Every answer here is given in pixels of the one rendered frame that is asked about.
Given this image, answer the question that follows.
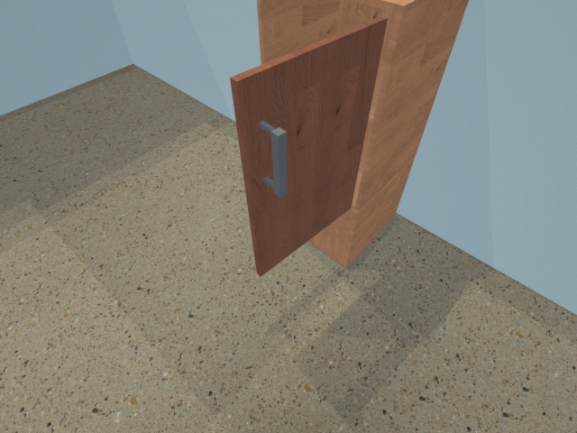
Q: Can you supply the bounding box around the cupboard door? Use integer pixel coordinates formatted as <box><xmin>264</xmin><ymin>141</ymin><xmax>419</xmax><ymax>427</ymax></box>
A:
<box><xmin>230</xmin><ymin>16</ymin><xmax>388</xmax><ymax>276</ymax></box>

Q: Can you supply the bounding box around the handle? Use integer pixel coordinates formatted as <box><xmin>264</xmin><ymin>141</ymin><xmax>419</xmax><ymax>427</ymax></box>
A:
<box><xmin>259</xmin><ymin>120</ymin><xmax>288</xmax><ymax>198</ymax></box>

